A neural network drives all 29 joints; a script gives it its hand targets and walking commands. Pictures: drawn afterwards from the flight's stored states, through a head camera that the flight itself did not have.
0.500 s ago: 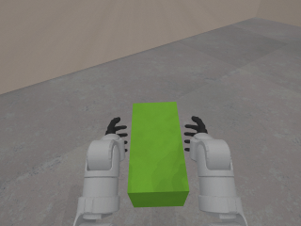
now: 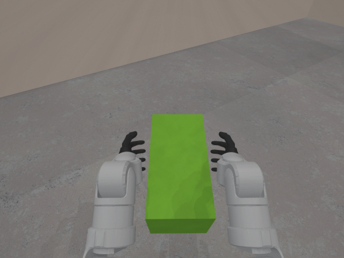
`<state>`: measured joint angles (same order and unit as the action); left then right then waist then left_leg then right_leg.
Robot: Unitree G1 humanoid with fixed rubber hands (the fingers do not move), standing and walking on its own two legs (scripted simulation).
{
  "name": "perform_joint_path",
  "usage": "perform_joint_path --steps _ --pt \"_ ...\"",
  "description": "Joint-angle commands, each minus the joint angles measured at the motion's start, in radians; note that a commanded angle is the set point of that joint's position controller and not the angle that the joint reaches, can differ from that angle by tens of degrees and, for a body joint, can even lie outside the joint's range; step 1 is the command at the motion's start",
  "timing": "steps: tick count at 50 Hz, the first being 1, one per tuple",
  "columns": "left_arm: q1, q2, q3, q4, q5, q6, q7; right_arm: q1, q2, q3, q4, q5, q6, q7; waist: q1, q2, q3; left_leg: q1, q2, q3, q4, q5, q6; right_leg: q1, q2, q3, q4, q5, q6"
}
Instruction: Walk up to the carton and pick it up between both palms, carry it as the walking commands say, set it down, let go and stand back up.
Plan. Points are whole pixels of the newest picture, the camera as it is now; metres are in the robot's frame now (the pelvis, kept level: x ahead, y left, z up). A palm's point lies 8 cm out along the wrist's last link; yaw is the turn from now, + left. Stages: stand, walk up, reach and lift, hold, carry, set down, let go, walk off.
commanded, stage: carry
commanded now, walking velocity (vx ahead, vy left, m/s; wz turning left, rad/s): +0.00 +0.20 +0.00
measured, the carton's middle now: (177, 170) +0.36 +0.01 +0.01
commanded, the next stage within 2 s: none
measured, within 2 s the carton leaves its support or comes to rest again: neither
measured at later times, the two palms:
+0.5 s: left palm (124, 159) +0.31 +0.13 +0.11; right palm (225, 161) +0.32 -0.09 +0.11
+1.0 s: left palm (124, 158) +0.32 +0.13 +0.11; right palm (225, 161) +0.32 -0.09 +0.11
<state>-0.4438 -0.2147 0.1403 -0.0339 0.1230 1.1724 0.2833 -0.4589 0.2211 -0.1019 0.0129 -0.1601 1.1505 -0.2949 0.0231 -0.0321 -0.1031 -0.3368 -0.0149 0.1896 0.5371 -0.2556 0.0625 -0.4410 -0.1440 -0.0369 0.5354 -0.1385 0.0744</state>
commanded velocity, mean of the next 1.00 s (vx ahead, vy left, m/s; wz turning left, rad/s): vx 0.00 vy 0.20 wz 0.00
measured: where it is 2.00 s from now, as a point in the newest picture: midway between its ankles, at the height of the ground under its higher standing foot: outside the picture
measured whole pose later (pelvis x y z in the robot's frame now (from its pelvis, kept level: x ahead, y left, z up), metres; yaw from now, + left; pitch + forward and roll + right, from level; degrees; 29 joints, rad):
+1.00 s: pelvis +0.00 +0.00 +0.00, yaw +1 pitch +3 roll +1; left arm -0.46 -0.22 0.14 -0.06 0.12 1.17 0.28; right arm -0.46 0.22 -0.10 -0.03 -0.15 1.17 -0.30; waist 0.01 -0.01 -0.09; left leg -0.37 0.00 0.19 0.59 -0.29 0.07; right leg -0.45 -0.16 -0.07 0.57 -0.16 0.08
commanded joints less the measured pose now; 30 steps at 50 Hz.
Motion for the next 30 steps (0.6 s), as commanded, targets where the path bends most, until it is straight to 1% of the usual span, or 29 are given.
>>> perform_joint_path --steps 1,4,12,19,26,30 --pt "-0.398 -1.028 -0.467 -0.099 -0.333 -0.038 -0.234 -0.323 1.070 0.421 -0.086 0.310 -0.027 0.217 -0.005 0.046 -0.335 0.133 0.200 -0.142 -0.101 0.236 -0.072 0.140 -0.078 0.031 0.027 0.176 -0.029" --pt "-0.393 -1.027 -0.471 -0.106 -0.333 -0.038 -0.236 -0.324 1.068 0.430 -0.097 0.314 -0.025 0.219 -0.005 0.038 -0.338 0.134 0.195 -0.144 -0.083 0.249 -0.067 0.135 -0.084 0.033 0.034 0.172 -0.028" --pt "-0.384 -1.030 -0.473 -0.116 -0.329 -0.037 -0.237 -0.336 1.071 0.445 -0.116 0.323 -0.022 0.222 -0.004 0.041 -0.328 0.122 0.200 -0.159 -0.086 0.219 -0.054 0.122 -0.080 0.016 0.048 0.128 -0.023" --pt "-0.378 -1.024 -0.461 -0.109 -0.325 -0.032 -0.235 -0.346 1.074 0.448 -0.116 0.321 -0.017 0.221 -0.005 0.008 -0.324 0.097 0.182 -0.157 -0.069 0.146 -0.059 0.126 -0.105 0.048 0.015 0.124 -0.032" --pt "-0.385 -1.024 -0.456 -0.106 -0.324 -0.030 -0.233 -0.351 1.074 0.444 -0.106 0.319 -0.015 0.219 -0.004 0.035 -0.307 0.092 0.199 -0.177 -0.114 0.085 -0.050 0.110 -0.088 0.023 0.020 0.075 -0.027" --pt "-0.389 -1.024 -0.455 -0.104 -0.326 -0.029 -0.234 -0.353 1.074 0.441 -0.105 0.316 -0.015 0.217 -0.005 0.020 -0.304 0.081 0.188 -0.161 -0.101 0.067 -0.055 0.120 -0.096 0.033 0.000 0.079 -0.031"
